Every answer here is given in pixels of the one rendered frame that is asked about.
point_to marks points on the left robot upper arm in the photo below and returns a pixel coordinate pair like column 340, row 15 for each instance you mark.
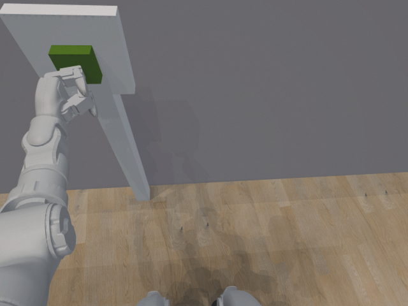
column 33, row 241

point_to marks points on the button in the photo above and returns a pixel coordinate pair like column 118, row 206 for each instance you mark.
column 64, row 56

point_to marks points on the left robot shin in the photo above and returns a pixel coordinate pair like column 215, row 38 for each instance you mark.
column 153, row 293

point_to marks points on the right robot thigh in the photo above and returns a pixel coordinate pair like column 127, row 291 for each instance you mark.
column 237, row 298

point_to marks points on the left robot hand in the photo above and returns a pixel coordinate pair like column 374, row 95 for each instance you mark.
column 52, row 99

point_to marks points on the panel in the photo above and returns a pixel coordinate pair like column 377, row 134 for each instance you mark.
column 35, row 27

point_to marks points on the robot left forearm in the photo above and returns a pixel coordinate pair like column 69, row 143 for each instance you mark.
column 45, row 173

